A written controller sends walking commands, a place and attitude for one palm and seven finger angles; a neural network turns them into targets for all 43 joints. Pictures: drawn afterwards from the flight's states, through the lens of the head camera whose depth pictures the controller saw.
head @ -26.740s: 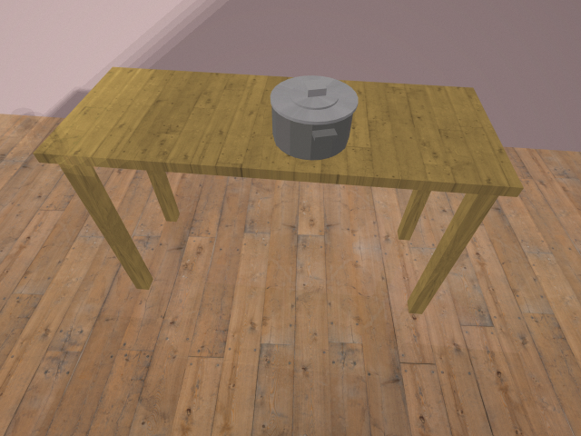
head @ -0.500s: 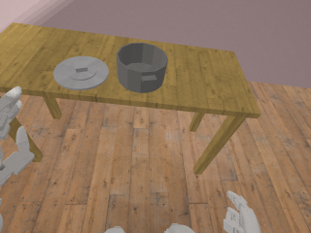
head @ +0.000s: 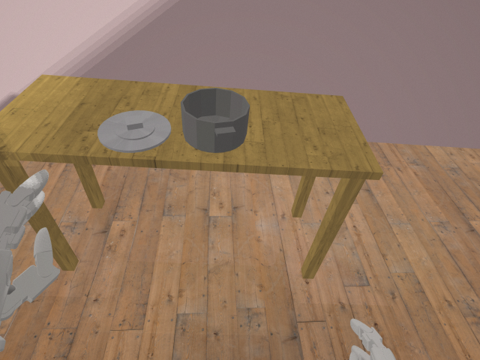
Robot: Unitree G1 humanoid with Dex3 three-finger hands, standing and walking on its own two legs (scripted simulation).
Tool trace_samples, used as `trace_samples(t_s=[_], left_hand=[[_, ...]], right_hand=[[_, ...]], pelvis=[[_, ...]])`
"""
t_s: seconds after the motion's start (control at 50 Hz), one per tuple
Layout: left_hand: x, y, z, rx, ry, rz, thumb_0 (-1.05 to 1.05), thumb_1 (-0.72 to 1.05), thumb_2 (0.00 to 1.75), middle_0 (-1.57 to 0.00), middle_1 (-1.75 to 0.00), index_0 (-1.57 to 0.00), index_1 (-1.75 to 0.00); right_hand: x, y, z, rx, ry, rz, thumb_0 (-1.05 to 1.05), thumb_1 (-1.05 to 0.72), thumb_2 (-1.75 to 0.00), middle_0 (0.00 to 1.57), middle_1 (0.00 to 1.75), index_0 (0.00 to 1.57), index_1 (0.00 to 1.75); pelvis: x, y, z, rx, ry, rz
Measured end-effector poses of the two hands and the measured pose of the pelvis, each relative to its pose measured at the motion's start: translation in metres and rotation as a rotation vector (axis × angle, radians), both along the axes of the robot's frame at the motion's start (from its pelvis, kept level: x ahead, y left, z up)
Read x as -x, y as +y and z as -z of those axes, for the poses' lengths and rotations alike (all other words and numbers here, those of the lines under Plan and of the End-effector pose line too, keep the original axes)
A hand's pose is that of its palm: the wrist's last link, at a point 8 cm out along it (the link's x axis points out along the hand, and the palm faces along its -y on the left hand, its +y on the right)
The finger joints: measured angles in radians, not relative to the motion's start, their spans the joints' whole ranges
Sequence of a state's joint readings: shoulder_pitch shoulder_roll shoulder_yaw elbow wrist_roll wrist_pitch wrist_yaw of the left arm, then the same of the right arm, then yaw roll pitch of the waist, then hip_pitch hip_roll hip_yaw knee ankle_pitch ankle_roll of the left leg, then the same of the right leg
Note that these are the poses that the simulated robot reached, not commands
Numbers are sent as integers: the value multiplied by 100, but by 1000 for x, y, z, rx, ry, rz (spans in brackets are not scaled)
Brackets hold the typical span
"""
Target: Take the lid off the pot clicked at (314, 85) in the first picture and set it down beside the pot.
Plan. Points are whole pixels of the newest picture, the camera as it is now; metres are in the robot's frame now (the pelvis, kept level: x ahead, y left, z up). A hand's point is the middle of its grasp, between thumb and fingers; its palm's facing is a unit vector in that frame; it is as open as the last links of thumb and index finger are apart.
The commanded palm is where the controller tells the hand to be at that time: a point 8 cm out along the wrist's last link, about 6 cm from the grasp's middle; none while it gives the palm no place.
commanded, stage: stop stepping back and stand still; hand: left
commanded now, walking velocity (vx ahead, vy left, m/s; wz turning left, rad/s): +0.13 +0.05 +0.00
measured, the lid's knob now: (133, 122) +0.76 +0.32 -0.02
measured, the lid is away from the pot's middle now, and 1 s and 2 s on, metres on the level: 0.24 0.24 0.24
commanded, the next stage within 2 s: let the arm hang, fingers relaxed in 0.92 s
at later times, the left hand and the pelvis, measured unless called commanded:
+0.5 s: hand out of the picture +0.09 +0.18 -0.16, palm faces +0.04 -0.99 -0.14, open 7.4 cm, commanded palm none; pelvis +0.01 +0.01 +0.00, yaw +4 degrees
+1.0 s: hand out of the picture +0.02 +0.18 -0.17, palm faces +0.09 -0.98 -0.17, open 7.4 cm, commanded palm none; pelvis +0.04 +0.02 +0.01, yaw +4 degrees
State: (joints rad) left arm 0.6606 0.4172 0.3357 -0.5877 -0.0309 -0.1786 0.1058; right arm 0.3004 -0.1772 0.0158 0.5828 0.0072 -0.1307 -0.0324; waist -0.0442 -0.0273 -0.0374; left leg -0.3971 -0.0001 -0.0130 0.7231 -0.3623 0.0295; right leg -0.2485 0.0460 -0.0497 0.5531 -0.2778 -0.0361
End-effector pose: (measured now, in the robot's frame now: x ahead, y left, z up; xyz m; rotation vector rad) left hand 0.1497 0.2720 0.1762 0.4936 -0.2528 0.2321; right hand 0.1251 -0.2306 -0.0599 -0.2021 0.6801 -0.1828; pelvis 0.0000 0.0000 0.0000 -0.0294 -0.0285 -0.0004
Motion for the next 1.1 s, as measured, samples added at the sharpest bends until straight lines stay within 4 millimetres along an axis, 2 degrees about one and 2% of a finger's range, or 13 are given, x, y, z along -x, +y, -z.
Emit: trace_samples(t_s=[0.1,0.24,0.26,0.3,0.36,0.44,0.5,0.64,0.76,0.84,0.94,1.02,1.1], left_hand=[[10,11,-10,19,-44,-29,1,88,90,-22,-30,-21,-30],[-13,38,1,19,-48,-84,1,89,90,-21,-30,-21,-30],[-23,42,18,28,25,-92,1,89,90,-21,-30,-20,-30],[-41,49,71,117,244,-139,0,89,90,-21,-30,-20,-30],[-41,40,165,277,615,-207,0,90,90,-20,-29,-19,-30],[11,-9,267,394,1054,-198,1,91,90,-20,-29,-19,-30],[69,-46,307,491,1310,-189,1,91,90,-20,-29,-19,-30],[139,-21,319,533,1504,-374,-4,99,90,-21,-30,-20,-30],[172,-14,309,499,1629,-446,-1,95,90,-20,-29,-20,-30],[172,-20,308,498,1650,-446,0,93,90,-20,-29,-20,-30],[153,-35,311,520,1619,-407,0,91,90,-20,-29,-20,-30],[133,-46,314,535,1579,-368,0,91,90,-20,-29,-20,-30],[125,-44,315,526,1572,-364,2,94,90,-20,-30,-20,-30]], right_hand=[[3,-1,0,43,89,-7,1,-90,-90,20,30,20,30],[-19,12,2,48,30,-13,1,-90,-90,20,30,20,30],[-23,14,7,35,44,-38,1,-90,-90,20,30,20,30],[-26,18,19,14,106,-74,1,-90,-90,20,30,20,30],[-19,22,33,-9,191,-93,1,-90,-90,20,30,20,30],[3,16,50,-43,284,-47,1,-90,-90,20,30,20,30],[31,11,56,-42,406,-3,0,-90,-90,20,30,20,30],[99,9,58,-11,699,44,0,-91,-90,20,30,20,30],[119,17,61,-43,782,73,1,-91,-90,20,30,20,30],[113,25,66,-71,773,75,0,-91,-90,20,30,20,30],[94,36,72,-101,728,63,0,-91,-90,20,30,20,30],[85,33,73,-91,713,66,2,-93,-90,20,30,20,30],[79,29,71,-86,694,77,2,-94,-90,20,30,20,30]], pelvis=[[-3,8,-8,-18,14,0],[-7,26,-2,-16,11,-19],[-7,28,-2,-14,24,-34],[-7,29,-2,-14,42,-61],[-5,25,-1,-25,36,-74],[-4,15,4,-45,5,-62],[-7,13,1,-14,-2,-77],[-16,13,-7,-2,25,-88],[-24,14,-12,-8,31,-85],[-29,15,-12,-10,26,-79],[-33,16,-12,-12,20,-72],[-36,17,-12,-15,16,-69],[-39,15,-12,-16,16,-64]])
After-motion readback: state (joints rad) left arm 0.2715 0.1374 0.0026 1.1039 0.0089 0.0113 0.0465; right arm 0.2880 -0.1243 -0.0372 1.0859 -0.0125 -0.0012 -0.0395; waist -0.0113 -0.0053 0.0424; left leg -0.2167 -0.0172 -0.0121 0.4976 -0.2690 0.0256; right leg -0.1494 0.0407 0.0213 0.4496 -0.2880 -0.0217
